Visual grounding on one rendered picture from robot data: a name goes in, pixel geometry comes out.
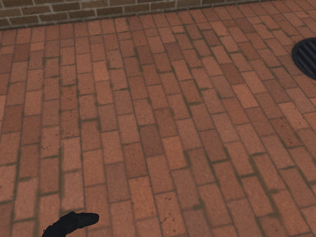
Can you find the left robot hand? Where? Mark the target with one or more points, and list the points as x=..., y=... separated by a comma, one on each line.
x=69, y=223

